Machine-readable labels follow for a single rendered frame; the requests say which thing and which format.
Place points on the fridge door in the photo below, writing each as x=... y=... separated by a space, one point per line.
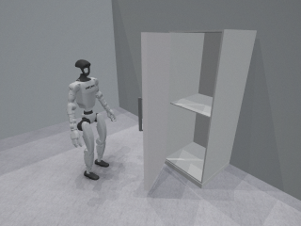
x=155 y=66

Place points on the robot right hand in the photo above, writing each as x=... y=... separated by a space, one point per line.
x=75 y=137

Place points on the handle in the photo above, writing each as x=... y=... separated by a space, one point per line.
x=140 y=114

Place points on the left robot upper arm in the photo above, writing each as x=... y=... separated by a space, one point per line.
x=98 y=94

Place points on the left robot forearm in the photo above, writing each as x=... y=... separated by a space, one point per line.
x=104 y=103

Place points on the right robot forearm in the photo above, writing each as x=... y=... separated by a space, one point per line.
x=72 y=118

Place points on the robot left hand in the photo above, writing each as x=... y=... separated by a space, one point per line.
x=110 y=113

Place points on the right robot upper arm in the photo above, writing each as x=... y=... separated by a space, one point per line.
x=73 y=88

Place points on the robot head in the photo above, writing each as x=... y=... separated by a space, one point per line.
x=82 y=64

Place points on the robot torso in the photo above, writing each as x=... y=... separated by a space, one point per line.
x=86 y=98

